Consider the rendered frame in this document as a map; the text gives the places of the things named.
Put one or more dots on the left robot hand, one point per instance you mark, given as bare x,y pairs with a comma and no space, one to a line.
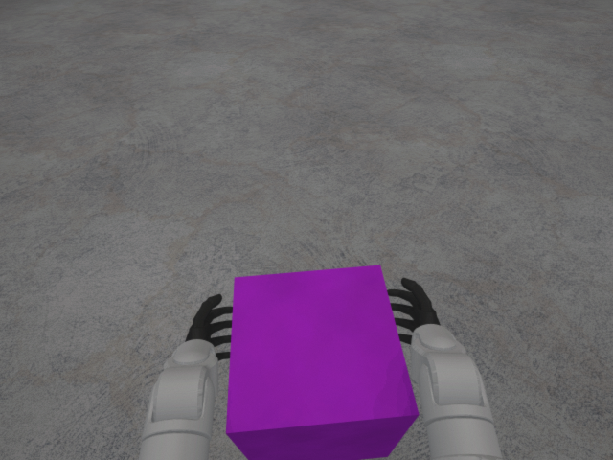
203,329

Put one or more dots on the right robot hand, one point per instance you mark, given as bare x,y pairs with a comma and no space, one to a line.
421,312

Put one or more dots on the robot right forearm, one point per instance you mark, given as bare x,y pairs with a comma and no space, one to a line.
453,397

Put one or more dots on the robot left forearm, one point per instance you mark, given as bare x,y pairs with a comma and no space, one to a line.
179,420

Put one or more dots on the carton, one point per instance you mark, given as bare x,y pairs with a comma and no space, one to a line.
317,370

